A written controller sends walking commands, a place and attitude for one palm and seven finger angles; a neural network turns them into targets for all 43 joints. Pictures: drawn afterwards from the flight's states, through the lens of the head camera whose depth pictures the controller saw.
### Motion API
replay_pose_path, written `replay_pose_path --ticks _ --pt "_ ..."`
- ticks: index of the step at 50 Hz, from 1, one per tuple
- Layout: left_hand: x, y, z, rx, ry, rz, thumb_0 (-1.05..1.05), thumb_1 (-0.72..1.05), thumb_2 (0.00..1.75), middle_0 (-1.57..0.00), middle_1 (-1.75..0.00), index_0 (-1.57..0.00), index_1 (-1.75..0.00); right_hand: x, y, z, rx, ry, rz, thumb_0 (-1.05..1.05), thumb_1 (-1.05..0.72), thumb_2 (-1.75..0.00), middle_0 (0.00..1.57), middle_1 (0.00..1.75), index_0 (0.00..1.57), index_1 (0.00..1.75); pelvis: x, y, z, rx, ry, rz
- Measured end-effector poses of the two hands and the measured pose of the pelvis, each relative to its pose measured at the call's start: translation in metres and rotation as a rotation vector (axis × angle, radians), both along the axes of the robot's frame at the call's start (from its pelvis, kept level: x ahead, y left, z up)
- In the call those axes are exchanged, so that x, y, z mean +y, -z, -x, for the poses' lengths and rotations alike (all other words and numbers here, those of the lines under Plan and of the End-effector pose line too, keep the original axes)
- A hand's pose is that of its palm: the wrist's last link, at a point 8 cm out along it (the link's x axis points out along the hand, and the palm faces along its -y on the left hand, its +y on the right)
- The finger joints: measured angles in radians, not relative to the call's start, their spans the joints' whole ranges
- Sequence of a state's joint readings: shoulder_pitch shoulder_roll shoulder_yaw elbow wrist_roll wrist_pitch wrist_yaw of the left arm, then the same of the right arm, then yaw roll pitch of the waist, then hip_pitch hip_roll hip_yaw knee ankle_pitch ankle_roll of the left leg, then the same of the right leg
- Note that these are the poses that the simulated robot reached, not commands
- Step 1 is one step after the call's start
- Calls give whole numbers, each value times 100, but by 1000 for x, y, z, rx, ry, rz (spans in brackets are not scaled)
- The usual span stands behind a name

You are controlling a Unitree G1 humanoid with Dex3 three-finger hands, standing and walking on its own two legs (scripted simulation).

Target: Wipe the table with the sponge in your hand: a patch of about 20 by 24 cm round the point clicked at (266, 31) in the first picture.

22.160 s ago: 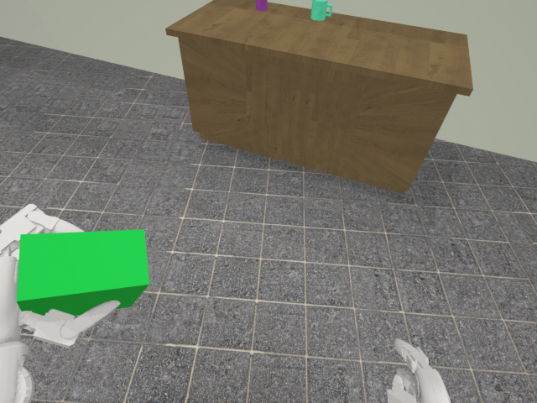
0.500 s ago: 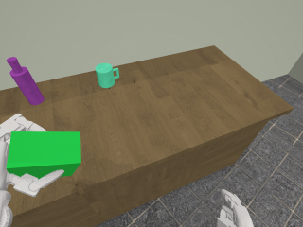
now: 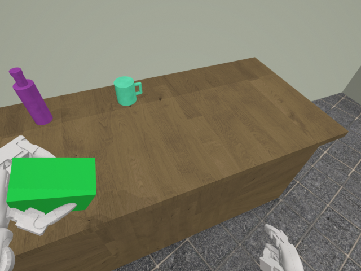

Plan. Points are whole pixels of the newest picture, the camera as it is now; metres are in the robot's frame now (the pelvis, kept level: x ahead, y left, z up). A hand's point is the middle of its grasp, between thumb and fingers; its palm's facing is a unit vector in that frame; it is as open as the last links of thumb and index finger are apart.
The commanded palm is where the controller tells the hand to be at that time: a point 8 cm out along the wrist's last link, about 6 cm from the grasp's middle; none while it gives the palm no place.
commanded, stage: shuffle to correct the standing spot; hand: left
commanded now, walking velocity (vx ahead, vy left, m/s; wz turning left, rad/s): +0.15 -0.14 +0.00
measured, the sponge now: (66, 187) +0.22 +0.21 +0.14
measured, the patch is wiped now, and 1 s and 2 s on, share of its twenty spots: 0.00 0.00 0.00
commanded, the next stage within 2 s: come to a stop and stand still in 1.14 s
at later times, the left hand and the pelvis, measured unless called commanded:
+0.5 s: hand (35, 185) +0.21 +0.25 +0.16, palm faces +0.32 -0.87 -0.38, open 10.1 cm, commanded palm +0.16 +0.29 +0.18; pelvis +0.00 +0.01 +0.00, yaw +0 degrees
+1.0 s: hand (43, 188) +0.21 +0.23 +0.16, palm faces +0.34 -0.87 -0.36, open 10.1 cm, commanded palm +0.15 +0.28 +0.18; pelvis +0.00 -0.01 +0.00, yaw +0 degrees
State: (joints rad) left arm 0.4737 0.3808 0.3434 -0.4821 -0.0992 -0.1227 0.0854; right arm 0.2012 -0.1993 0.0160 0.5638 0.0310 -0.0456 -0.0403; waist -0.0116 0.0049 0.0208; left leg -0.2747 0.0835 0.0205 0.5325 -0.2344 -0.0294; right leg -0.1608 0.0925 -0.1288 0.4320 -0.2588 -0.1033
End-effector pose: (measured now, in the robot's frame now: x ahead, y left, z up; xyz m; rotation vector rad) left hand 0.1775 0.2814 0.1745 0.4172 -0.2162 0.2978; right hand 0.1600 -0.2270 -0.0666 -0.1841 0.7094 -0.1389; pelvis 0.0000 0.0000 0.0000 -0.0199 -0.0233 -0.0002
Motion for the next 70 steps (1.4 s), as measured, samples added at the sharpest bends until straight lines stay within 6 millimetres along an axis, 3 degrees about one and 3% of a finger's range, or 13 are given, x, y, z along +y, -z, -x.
replay_pose_path --ticks 19,46,64,67,70 --pt "10 -3 -1 5 7 -14 -1 -51 103 -72 -136 -74 -135 17 1 5 12 -10 -10 2 -90 -90 20 30 20 30 11 -3 2 8 -2 -1" --pt "-5 -3 8 5 -10 -8 -1 -51 103 -72 -136 -74 -135 -2 4 7 0 -5 -11 2 -90 -90 20 30 20 30 -3 -1 4 5 -7 -2" --pt "-8 -3 -1 0 -1 -13 -1 -51 103 -72 -136 -74 -135 -7 6 5 14 7 -9 2 -90 -90 20 30 20 30 -4 0 0 2 -1 -6" --pt "17 -21 -14 -71 -21 -135 -1 -51 103 -72 -136 -74 -135 -5 5 8 31 -26 26 2 -90 -90 20 30 20 30 -7 0 4 1 12 -11" --pt "41 -23 -23 -130 -96 -100 -1 -51 103 -72 -136 -74 -135 -5 1 12 28 -32 37 2 -90 -90 20 30 20 30 0 -1 6 3 48 -8"
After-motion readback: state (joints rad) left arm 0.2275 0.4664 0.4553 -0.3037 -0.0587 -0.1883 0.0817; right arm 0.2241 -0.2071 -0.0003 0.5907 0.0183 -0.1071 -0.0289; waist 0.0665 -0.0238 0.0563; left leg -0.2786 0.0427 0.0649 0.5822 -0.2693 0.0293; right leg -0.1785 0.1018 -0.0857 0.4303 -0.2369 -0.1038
